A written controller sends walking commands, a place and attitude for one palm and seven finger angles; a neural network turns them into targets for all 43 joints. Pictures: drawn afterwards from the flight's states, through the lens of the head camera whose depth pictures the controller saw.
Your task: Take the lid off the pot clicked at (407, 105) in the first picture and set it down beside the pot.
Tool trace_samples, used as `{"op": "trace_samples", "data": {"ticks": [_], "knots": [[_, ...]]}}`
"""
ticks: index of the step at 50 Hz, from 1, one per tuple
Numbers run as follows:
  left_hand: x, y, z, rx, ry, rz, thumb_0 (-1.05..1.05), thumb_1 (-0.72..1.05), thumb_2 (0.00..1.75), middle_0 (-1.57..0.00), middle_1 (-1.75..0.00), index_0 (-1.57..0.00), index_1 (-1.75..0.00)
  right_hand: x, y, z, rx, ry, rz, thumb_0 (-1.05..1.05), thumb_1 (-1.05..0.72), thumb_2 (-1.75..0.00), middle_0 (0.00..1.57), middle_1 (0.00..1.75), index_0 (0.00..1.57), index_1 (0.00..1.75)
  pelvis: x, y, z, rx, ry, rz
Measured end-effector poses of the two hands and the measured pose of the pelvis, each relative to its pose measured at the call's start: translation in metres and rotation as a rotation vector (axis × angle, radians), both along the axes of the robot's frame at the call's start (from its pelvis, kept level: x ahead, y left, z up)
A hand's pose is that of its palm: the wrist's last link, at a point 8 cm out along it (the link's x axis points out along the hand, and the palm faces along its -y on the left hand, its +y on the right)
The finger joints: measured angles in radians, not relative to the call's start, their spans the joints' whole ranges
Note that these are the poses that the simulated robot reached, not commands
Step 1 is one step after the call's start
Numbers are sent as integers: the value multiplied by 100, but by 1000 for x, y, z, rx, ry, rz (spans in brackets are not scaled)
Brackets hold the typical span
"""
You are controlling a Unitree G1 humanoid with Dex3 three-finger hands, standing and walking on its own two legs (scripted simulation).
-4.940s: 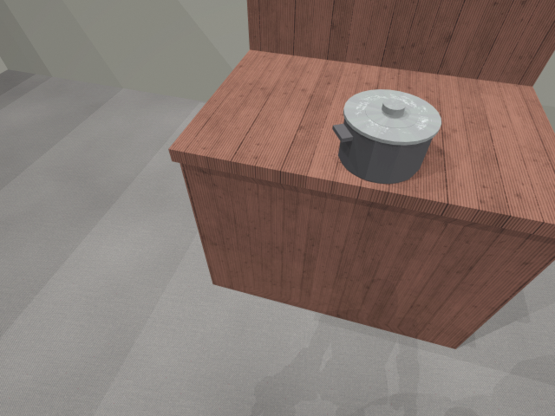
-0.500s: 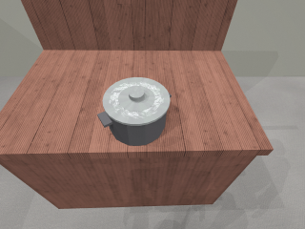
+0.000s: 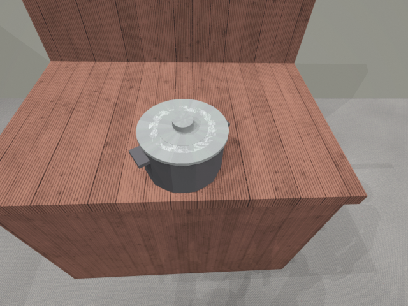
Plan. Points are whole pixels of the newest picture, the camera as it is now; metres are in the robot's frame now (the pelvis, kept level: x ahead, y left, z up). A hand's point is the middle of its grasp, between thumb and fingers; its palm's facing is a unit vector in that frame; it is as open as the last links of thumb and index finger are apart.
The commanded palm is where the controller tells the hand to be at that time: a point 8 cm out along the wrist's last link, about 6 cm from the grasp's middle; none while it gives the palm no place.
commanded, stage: look again from close up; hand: left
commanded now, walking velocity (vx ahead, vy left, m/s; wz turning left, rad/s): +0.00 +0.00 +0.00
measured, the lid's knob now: (182, 122) +0.47 +0.08 +0.10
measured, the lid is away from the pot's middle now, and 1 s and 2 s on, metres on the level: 0.00 0.00 0.00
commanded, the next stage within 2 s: lift the closed hand beside the body in 0.20 s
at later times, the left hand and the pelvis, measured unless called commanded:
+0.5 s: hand out of the picture +0.11 +0.20 -0.08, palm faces +0.18 -0.94 -0.30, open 6.6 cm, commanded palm +0.08 +0.24 -0.03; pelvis -0.02 +0.00 +0.01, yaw +2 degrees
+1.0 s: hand out of the picture +0.07 +0.22 +0.00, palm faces +0.28 -0.90 -0.33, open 3.1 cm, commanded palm +0.03 +0.26 +0.04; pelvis -0.05 -0.01 +0.01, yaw +2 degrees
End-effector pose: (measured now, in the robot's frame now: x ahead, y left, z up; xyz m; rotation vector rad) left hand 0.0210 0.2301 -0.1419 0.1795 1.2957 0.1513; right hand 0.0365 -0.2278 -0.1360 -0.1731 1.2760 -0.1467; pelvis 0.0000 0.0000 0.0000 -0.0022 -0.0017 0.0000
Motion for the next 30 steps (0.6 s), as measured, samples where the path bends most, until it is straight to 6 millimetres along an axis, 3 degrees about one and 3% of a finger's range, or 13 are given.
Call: {"op": "trace_samples", "data": {"ticks": [16, 17, 19, 21, 23, 26, 30], "knots": [[-34, -5, -2, -20, 75, 19, 1, 90, 90, -20, -30, -20, -30, 2, 0, 6, -8, -1, 10, 1, -91, -90, 20, 30, 20, 30, -4, 0, 4, -5, -3, -3], [-28, -5, 3, -21, 35, 41, 1, 90, 90, -20, -31, -20, -30, 4, 0, 8, -5, -32, 12, 1, -91, -90, 20, 30, 20, 30, -6, 1, 4, -6, -3, -1], [4, 0, 31, 22, -176, 60, 2, 91, 90, -22, -32, -21, -31, 15, 1, 15, -7, -149, 39, 1, -91, -90, 20, 30, 20, 30, -9, 2, 4, 1, -4, 8], [35, 7, 63, 89, -370, 65, 2, 91, 90, -24, -35, -24, -34, 31, 2, 20, 1, -259, 63, 1, -91, -90, 20, 30, 20, 30, -12, 4, 5, 10, -8, 24], [57, 12, 81, 132, -484, 48, 2, 91, 90, -28, -39, -28, -39, 50, 3, 25, 14, -349, 79, 1, -91, -90, 20, 30, 20, 30, -17, 4, 5, 12, -1, 34], [69, 11, 97, 132, -559, 19, 1, 91, 90, -37, -49, -36, -48, 79, 2, 43, 29, -475, 82, 1, -91, -90, 20, 30, 21, 30, -26, 1, 6, 8, 3, 28], [63, 5, 118, 109, -666, -11, 1, 91, 90, -51, -64, -50, -64, 110, 0, 76, 14, -638, 111, 1, -91, -90, 20, 30, 21, 30, -36, -5, 7, 1, -13, 23]]}}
